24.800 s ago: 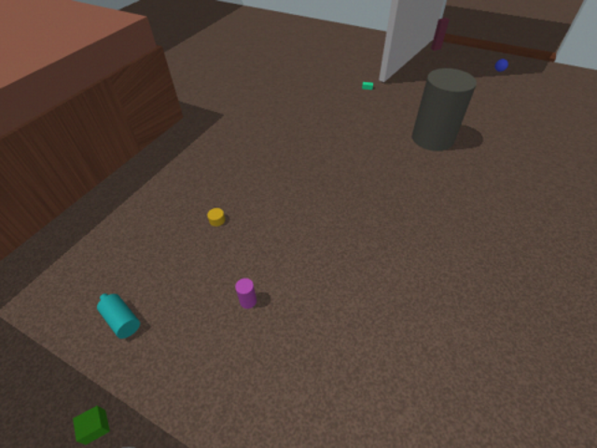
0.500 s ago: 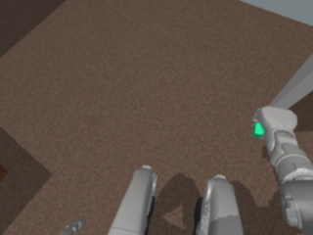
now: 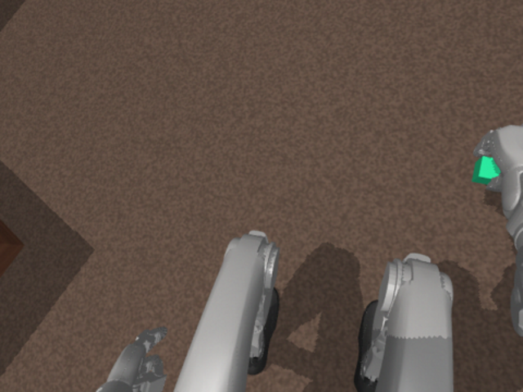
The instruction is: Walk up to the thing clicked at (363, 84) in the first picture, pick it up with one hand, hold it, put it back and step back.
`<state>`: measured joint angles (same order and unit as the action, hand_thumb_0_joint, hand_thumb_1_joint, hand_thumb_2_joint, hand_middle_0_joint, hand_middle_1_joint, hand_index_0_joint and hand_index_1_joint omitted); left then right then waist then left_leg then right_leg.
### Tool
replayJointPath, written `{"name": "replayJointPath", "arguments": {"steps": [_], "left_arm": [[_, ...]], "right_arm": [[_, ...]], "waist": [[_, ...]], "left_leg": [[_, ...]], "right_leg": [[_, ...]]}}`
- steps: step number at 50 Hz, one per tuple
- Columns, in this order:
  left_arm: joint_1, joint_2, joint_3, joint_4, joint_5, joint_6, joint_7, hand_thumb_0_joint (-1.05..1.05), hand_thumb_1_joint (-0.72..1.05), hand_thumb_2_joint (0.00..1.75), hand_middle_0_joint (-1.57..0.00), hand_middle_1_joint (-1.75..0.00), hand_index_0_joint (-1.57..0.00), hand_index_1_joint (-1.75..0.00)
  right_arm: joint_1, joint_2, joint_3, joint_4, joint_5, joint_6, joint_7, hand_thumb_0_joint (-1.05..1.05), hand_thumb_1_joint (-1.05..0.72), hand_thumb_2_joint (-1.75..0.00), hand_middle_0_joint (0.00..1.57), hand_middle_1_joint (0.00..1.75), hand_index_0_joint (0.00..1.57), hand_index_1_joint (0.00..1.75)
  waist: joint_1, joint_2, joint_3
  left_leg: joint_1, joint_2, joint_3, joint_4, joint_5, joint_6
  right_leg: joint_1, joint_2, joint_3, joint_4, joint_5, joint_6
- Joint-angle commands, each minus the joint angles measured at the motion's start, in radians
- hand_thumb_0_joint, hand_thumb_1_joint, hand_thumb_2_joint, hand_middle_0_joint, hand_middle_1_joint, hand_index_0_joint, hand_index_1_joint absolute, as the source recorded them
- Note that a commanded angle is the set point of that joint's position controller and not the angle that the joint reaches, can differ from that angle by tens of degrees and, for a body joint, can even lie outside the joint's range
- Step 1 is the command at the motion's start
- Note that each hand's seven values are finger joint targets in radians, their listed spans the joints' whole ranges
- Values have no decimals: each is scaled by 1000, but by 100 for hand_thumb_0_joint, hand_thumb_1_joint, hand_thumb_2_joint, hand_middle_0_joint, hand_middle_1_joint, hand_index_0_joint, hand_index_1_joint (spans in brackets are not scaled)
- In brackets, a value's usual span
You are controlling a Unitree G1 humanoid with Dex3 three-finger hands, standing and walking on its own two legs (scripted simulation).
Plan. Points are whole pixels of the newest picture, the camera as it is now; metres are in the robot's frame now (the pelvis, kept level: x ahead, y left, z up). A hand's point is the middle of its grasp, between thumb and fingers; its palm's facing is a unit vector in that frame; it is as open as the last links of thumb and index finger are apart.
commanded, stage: crouch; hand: right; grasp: from above
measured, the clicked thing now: (500, 173) +0.47 -0.30 -0.20
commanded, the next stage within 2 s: lower in 0.76 s
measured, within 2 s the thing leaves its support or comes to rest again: neither
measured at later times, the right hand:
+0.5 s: hand (489, 173) +0.48 -0.29 -0.22, palm faces -0.45 +0.08 -0.89, open 6.6 cm
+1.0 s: hand (481, 175) +0.49 -0.30 -0.27, palm faces -0.46 +0.08 -0.88, open 6.5 cm
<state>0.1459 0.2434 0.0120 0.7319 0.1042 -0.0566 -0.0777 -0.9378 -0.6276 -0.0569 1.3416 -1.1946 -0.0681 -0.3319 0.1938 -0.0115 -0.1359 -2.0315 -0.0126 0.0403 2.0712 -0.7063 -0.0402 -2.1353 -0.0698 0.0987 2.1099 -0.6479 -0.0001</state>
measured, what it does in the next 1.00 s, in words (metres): lowers itself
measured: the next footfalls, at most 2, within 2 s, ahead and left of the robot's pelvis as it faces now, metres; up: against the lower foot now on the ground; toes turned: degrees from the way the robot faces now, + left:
none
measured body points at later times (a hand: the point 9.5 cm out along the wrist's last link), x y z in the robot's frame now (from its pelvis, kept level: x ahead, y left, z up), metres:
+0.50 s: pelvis -0.01 +0.00 -0.07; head +0.23 -0.06 +0.30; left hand +0.02 +0.27 -0.17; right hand +0.50 -0.29 -0.17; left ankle +0.08 +0.13 -0.38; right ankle +0.08 -0.13 -0.38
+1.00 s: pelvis +0.00 +0.00 -0.09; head +0.26 -0.06 +0.27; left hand +0.03 +0.27 -0.19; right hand +0.51 -0.30 -0.21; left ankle +0.08 +0.13 -0.38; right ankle +0.08 -0.13 -0.38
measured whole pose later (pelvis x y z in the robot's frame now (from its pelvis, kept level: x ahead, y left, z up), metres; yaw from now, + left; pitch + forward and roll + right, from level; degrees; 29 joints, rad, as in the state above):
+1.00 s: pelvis +0.00 +0.00 -0.09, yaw +5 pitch +33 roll +9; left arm 0.13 0.28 -0.13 0.70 0.16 -0.04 -0.13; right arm -1.07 -0.86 -0.10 1.51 -1.23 -0.15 -0.34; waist 0.27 0.04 0.02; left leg -2.23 -0.05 0.09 2.35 -0.71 -0.05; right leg -2.36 -0.07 0.20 2.42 -0.67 0.02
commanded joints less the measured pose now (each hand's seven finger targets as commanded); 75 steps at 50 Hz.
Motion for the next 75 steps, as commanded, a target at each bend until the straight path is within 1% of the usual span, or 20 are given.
{"name": "replayJointPath", "arguments": {"steps": [1, 5, 7, 10, 13, 16, 17, 19, 24, 28, 32, 40, 44, 45, 48, 60, 63, 67, 70, 75], "left_arm": [[230, 218, 66, -1, 2, 4, 7, 0, 90, 90, -20, -30, -20, -30], [226, 224, 58, -3, 6, 7, -1, 0, 90, 90, -20, -30, -20, -30], [231, 233, 51, 0, 10, 9, -5, 0, 90, 90, -20, -30, -20, -30], [225, 243, 44, -3, 11, 12, -8, 0, 90, 90, -20, -30, -20, -30], [232, 246, 26, -5, 19, 14, -14, 0, 90, 90, -20, -30, -20, -30], [227, 254, 14, -9, 18, 18, -11, 0, 90, 90, -20, -30, -20, -30], [224, 250, 10, -13, 20, 19, -15, 0, 90, 90, -20, -30, -20, -30], [224, 259, -1, -12, 24, 21, -14, 0, 90, 90, -20, -30, -20, -30], [216, 259, -23, -13, 33, 20, -15, 0, 90, 90, -20, -30, -20, -30], [219, 272, -36, -12, 37, 19, -15, 0, 90, 90, -20, -30, -20, -30], [216, 276, -47, -11, 40, 18, -17, 0, 90, 90, -20, -30, -20, -30], [216, 282, -58, -17, 44, 18, -27, 0, 91, 90, -20, -30, -20, -30], [218, 289, -58, -23, 45, 19, -30, 0, 90, 90, -20, -30, -20, -30], [214, 284, -61, -19, 47, 19, -33, 0, 91, 90, -20, -30, -20, -30], [212, 287, -74, -26, 51, 22, -36, 0, 91, 90, -20, -30, -20, -30], [188, 312, -105, -37, 81, 1, -44, 0, 91, 90, -20, -30, -20, -30], [186, 314, -107, -36, 88, -8, -47, 0, 91, 90, -20, -30, -20, -30], [187, 322, -113, -37, 92, -20, -51, 0, 90, 90, -20, -30, -20, -30], [181, 320, -120, -34, 92, -27, -56, 0, 90, 90, -20, -30, -20, -30], [178, 326, -137, -35, 103, -35, -60, 0, 90, 90, -20, -30, -20, -30]], "right_arm": [[-387, -272, -31, -142, 8, -15, -37, 0, -80, -10, 116, 14, 121, 9], [-407, -307, -40, -126, -7, -24, -38, 0, -84, -10, 117, 16, 123, 10], [-405, -284, -33, -74, -7, -26, -37, 0, -85, -8, 117, 17, 124, 10], [-462, -341, -48, -87, -13, -34, -39, 0, -84, -9, 116, 17, 122, 11], [-432, -331, -40, -18, -11, -40, -33, 0, -87, -11, 120, 17, 125, 12], [-475, -416, -69, -42, -26, -48, -39, 0, -89, -9, 119, 20, 126, 13], [-428, -373, -51, 11, -23, -45, -36, 0, -92, -10, 121, 20, 129, 13], [-486, -390, -50, -12, -24, -54, -39, 0, -93, -13, 124, 19, 130, 13], [-481, -449, -59, 23, -29, -67, -42, 0, -93, -10, 123, 19, 130, 13], [-493, -458, -62, -6, -32, -69, -45, 0, -96, -6, 125, 18, 132, 11], [-477, -456, -54, 28, -28, -70, -46, 0, -95, -9, 126, 18, 132, 12], [-457, -502, -72, -4, -24, -74, -47, 0, -93, -9, 127, 16, 132, 12], [-452, -499, -80, -27, -21, -74, -48, 0, -93, -11, 128, 17, 132, 13], [-415, -467, -61, 13, -23, -70, -44, 0, -92, -12, 128, 19, 132, 15], [-435, -483, -60, 32, -19, -80, -47, 0, -90, -12, 126, 20, 130, 16], [-457, -564, -102, 52, -45, -118, -114, 0, -98, -13, 131, 20, 136, 16], [-428, -550, -97, 89, -55, -109, -126, 0, -98, -13, 131, 21, 135, 16], [-426, -573, -115, 66, -43, -98, -141, 0, -96, -15, 129, 19, 134, 14], [-417, -544, -86, 110, -38, -92, -143, 0, -91, -15, 125, 19, 130, 15], [-404, -578, -99, 113, -40, -95, -153, 0, -89, -15, 125, 17, 129, 14]], "waist": [[24, -223, -696], [16, -269, -699], [38, -253, -649], [36, -285, -672], [53, -253, -608], [31, -296, -668], [43, -288, -625], [68, -282, -618], [61, -268, -579], [67, -317, -613], [79, -308, -555], [70, -319, -574], [74, -336, -585], [74, -335, -552], [97, -293, -541], [103, -348, -513], [109, -365, -498], [110, -368, -518], [125, -355, -484], [123, -361, -492]], "left_leg": [[277, -39, 74, -203, 283, 72], [237, -42, 80, -160, 279, 76], [201, -38, 90, -137, 266, 75], [185, -41, 95, -105, 257, 78], [185, -42, 102, -95, 231, 74], [190, -46, 105, -67, 240, 76], [173, -47, 111, -56, 233, 77], [154, -50, 118, -49, 223, 75], [159, -61, 120, -43, 178, 73], [143, -60, 134, -8, 229, 71], [111, -62, 145, 5, 196, 72], [145, -66, 147, 27, 257, 65], [138, -64, 154, 38, 272, 65], [126, -66, 155, 41, 271, 65], [141, -72, 157, 43, 284, 59], [115, -76, 179, 75, 272, 61], [89, -80, 188, 88, 255, 64], [124, -80, 187, 90, 299, 57], [99, -85, 193, 93, 282, 60], [141, -88, 195, 98, 308, 55]], "right_leg": [[562, 24, -58, -155, 217, -21], [551, 24, -59, -119, 222, -18], [524, 24, -46, -115, 201, -15], [509, 23, -45, -92, 186, -14], [442, 26, -45, -70, 149, -18], [449, 26, -48, -51, 168, -16], [440, 24, -43, -48, 159, -14], [416, 22, -36, -26, 139, -18], [339, 23, -44, 4, 96, -23], [384, 18, -34, 26, 142, -18], [341, 17, -22, 32, 101, -17], [331, 14, -24, 73, 159, -20], [352, 14, -18, 78, 176, -16], [355, 12, -19, 80, 177, -15], [313, 11, -11, 106, 180, -23], [314, 7, 2, 135, 165, -16], [323, 6, 9, 136, 148, -12], [329, 3, 8, 155, 190, -13], [313, -1, 18, 156, 171, -13], [313, -2, 21, 166, 196, -13]]}}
